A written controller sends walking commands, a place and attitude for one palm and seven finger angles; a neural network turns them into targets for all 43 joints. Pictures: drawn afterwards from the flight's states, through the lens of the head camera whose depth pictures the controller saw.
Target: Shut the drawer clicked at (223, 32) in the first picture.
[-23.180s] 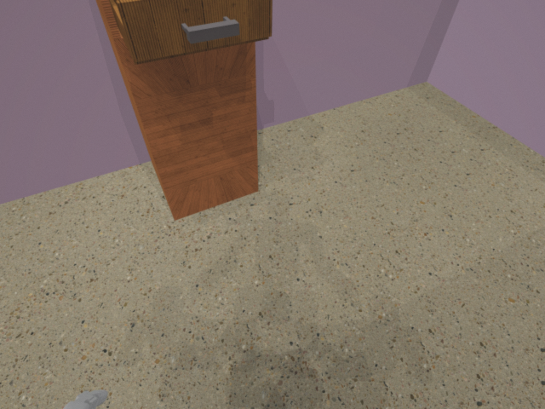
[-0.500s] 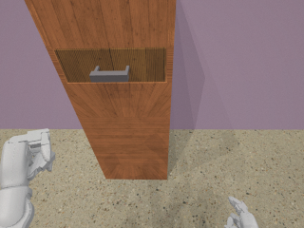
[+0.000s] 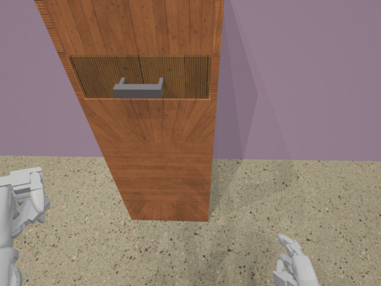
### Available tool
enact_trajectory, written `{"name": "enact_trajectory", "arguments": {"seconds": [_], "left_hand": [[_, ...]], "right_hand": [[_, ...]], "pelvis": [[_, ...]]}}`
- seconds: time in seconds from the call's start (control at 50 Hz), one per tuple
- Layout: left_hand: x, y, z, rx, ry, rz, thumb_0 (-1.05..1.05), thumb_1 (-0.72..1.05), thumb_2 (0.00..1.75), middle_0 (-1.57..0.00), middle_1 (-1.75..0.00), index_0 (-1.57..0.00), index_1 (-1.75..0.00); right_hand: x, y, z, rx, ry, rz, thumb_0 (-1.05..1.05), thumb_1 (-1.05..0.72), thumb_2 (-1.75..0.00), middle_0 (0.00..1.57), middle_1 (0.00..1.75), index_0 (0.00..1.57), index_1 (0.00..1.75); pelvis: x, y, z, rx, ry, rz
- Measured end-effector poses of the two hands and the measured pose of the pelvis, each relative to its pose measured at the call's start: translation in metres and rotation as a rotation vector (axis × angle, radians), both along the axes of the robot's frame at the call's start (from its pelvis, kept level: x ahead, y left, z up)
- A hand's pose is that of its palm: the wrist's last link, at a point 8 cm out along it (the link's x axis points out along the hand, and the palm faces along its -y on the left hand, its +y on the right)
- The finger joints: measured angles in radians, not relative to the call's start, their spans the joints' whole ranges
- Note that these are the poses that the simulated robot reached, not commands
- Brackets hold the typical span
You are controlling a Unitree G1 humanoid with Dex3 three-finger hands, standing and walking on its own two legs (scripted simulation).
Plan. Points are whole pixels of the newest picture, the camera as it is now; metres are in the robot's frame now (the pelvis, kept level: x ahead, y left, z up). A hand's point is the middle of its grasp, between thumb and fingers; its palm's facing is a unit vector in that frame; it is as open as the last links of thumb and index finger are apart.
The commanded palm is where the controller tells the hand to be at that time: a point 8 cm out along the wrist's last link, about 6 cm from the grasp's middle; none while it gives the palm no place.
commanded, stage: step back with the hand held close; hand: left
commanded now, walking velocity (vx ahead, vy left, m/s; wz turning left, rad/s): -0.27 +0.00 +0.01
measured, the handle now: (140, 86) +0.58 +0.21 +0.13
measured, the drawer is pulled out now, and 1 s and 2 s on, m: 0.00 0.00 0.00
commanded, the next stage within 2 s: stop stepping back and stand still in 1.22 s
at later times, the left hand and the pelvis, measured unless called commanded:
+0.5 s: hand (33, 239) +0.14 +0.24 +0.16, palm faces +0.38 -0.79 -0.49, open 3.3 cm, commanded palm +0.07 +0.28 +0.17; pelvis -0.06 +0.01 -0.01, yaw -1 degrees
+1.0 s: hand out of the picture +0.06 +0.24 +0.16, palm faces +0.38 -0.80 -0.46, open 3.3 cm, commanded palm -0.01 +0.30 +0.17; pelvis -0.13 +0.01 -0.02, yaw +2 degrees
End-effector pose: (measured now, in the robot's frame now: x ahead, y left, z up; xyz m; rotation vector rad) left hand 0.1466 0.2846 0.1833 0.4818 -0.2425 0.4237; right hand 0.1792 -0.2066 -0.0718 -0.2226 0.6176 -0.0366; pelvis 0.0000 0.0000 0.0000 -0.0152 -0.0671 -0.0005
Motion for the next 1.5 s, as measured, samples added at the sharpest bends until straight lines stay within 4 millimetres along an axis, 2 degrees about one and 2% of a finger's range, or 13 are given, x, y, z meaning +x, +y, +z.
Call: {"name": "enact_trajectory", "arguments": {"seconds": [0.12, 0.24, 0.54, 0.78, 0.86, 0.98, 1.1, 1.18, 1.26, 1.3, 1.36, 1.42, 1.5], "left_hand": [[0.005, -0.003, -0.004, 0.056, 0.078, -0.07, 0.02, 0.89, 0.9, -1.41, -1.6, -1.41, -1.6], [-0.006, 0.0, -0.009, 0.092, 0.129, -0.093, 0.02, 0.88, 0.9, -1.41, -1.6, -1.4, -1.6], [-0.056, -0.007, -0.005, 0.101, 0.0, -0.077, 0.02, 0.88, 0.9, -1.41, -1.6, -1.41, -1.6], [-0.083, 0.007, -0.008, 0.117, -0.037, -0.086, 0.02, 0.88, 0.9, -1.41, -1.6, -1.41, -1.6], [-0.1, 0.006, -0.006, 0.166, -0.055, -0.071, 0.02, 0.88, 0.9, -1.41, -1.6, -1.41, -1.6], [-0.126, -0.004, -0.007, 0.121, -0.068, -0.113, 0.02, 0.88, 0.9, -1.41, -1.6, -1.41, -1.6], [-0.153, 0.013, -0.001, 0.149, -0.099, -0.112, 0.01, 0.88, 0.9, -1.41, -1.6, -1.41, -1.6], [-0.172, 0.022, 0.003, 0.127, -0.101, -0.066, 0.01, 0.88, 0.9, -1.41, -1.6, -1.41, -1.6], [-0.188, 0.009, -0.002, 0.058, -0.09, -0.064, 0.02, 0.88, 0.9, -1.41, -1.6, -1.41, -1.6], [-0.193, -0.004, -0.006, 0.059, -0.09, -0.106, 0.02, 0.89, 0.9, -1.41, -1.6, -1.41, -1.6], [-0.194, -0.017, -0.003, 0.053, -0.079, -0.173, 0.02, 0.88, 0.9, -1.41, -1.6, -1.41, -1.6], [-0.198, -0.015, 0.002, 0.077, -0.067, -0.205, 0.02, 0.88, 0.9, -1.41, -1.6, -1.41, -1.6], [-0.209, -0.004, -0.005, 0.088, -0.02, -0.208, 0.01, 0.88, 0.9, -1.41, -1.6, -1.41, -1.6]], "right_hand": [[-0.019, -0.015, -0.007, -0.024, 0.085, -0.08, 0.01, -0.9, -0.9, 0.2, 0.3, 0.2, 0.3], [-0.041, -0.025, -0.013, -0.044, 0.138, -0.146, 0.01, -0.9, -0.9, 0.2, 0.3, 0.2, 0.3], [-0.076, -0.018, -0.014, -0.032, 0.073, -0.118, 0.01, -0.9, -0.9, 0.2, 0.3, 0.2, 0.3], [-0.129, -0.019, -0.014, -0.07, 0.095, -0.164, 0.01, -0.9, -0.9, 0.2, 0.3, 0.2, 0.3], [-0.136, -0.018, -0.02, -0.063, 0.093, -0.128, 0.01, -0.9, -0.9, 0.2, 0.3, 0.2, 0.3], [-0.145, -0.018, -0.023, -0.072, 0.106, -0.096, 0.01, -0.9, -0.9, 0.2, 0.3, 0.2, 0.3], [-0.163, -0.008, -0.014, -0.093, 0.069, -0.112, 0.02, -0.9, -0.9, 0.2, 0.3, 0.2, 0.3], [-0.179, 0.003, -0.005, -0.055, 0.045, -0.093, 0.01, -0.9, -0.9, 0.2, 0.3, 0.2, 0.3], [-0.196, 0.007, -0.004, -0.027, 0.033, -0.048, 0.01, -0.9, -0.9, 0.2, 0.3, 0.2, 0.3], [-0.204, 0.004, -0.01, -0.016, 0.03, -0.034, 0.01, -0.9, -0.9, 0.21, 0.3, 0.2, 0.3], [-0.226, -0.002, -0.013, -0.029, 0.088, -0.053, 0.01, -0.9, -0.89, 0.21, 0.3, 0.2, 0.3], [-0.249, -0.01, -0.008, -0.048, 0.115, -0.109, 0.01, -0.9, -0.89, 0.21, 0.3, 0.2, 0.3], [-0.276, -0.021, -0.003, -0.07, 0.089, -0.18, 0.01, -0.9, -0.9, 0.21, 0.3, 0.2, 0.3]], "pelvis": [[-0.007, 0.007, 0.0, 0.008, 0.055, -0.007], [-0.019, 0.011, -0.003, 0.02, 0.072, -0.008], [-0.064, 0.005, -0.015, 0.026, 0.071, -0.009], [-0.095, 0.013, -0.017, 0.009, 0.065, 0.022], [-0.104, 0.007, -0.022, 0.01, 0.077, 0.032], [-0.129, 0.01, -0.023, 0.0, 0.074, 0.035], [-0.155, 0.02, -0.023, -0.024, 0.064, 0.034], [-0.169, 0.015, -0.015, -0.048, 0.078, 0.03], [-0.187, 0.007, -0.012, -0.038, 0.111, 0.0], [-0.201, 0.003, -0.018, -0.005, 0.127, -0.036], [-0.216, 0.004, -0.013, -0.005, 0.117, -0.05], [-0.223, 0.006, -0.008, 0.013, 0.117, -0.048], [-0.237, 0.01, -0.011, 0.018, 0.103, -0.034]]}}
